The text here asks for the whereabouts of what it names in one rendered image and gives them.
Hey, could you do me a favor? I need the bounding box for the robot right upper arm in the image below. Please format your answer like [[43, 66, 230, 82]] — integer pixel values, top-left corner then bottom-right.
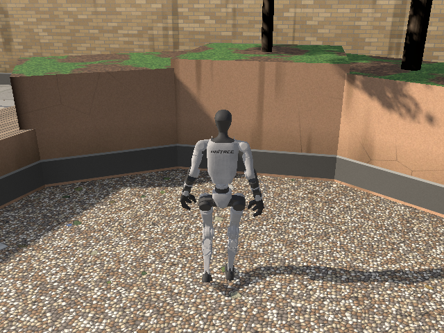
[[237, 140, 255, 180]]

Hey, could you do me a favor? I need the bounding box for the right robot forearm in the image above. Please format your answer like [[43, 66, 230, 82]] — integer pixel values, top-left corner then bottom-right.
[[248, 169, 262, 201]]

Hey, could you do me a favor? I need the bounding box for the robot left foot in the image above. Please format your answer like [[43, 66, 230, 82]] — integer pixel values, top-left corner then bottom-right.
[[202, 272, 212, 282]]

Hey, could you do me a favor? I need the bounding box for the left robot forearm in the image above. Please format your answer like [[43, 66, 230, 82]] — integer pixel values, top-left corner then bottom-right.
[[182, 167, 196, 196]]

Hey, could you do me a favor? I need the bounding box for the robot right hand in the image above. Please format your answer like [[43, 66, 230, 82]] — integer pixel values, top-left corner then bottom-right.
[[248, 199, 264, 217]]

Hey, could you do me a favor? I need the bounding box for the robot left upper arm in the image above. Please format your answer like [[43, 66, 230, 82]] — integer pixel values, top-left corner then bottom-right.
[[189, 139, 208, 178]]

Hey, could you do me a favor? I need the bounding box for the robot torso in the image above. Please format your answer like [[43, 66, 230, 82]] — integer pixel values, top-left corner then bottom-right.
[[207, 139, 239, 208]]

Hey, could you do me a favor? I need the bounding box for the robot left hand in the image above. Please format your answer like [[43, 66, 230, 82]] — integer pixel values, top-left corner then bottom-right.
[[180, 194, 196, 210]]

